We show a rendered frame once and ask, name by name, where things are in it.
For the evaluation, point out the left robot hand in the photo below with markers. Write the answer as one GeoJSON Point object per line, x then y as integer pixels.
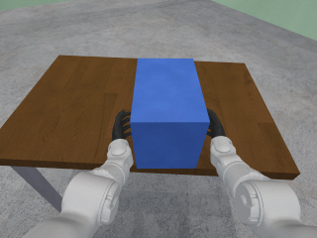
{"type": "Point", "coordinates": [118, 129]}

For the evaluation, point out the robot left upper arm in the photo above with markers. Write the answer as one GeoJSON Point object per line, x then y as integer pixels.
{"type": "Point", "coordinates": [90, 202]}

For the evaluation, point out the left robot forearm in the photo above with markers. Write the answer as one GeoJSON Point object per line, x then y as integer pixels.
{"type": "Point", "coordinates": [117, 166]}

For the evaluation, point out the robot right upper arm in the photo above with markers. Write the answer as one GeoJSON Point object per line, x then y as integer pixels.
{"type": "Point", "coordinates": [271, 209]}

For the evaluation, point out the table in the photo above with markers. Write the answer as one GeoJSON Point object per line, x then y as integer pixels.
{"type": "Point", "coordinates": [66, 121]}

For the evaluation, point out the right robot hand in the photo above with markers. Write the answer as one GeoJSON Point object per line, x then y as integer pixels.
{"type": "Point", "coordinates": [215, 126]}

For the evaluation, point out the carton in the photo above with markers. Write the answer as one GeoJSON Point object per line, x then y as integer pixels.
{"type": "Point", "coordinates": [169, 119]}

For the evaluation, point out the right robot forearm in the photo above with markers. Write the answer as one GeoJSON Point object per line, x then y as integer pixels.
{"type": "Point", "coordinates": [231, 169]}

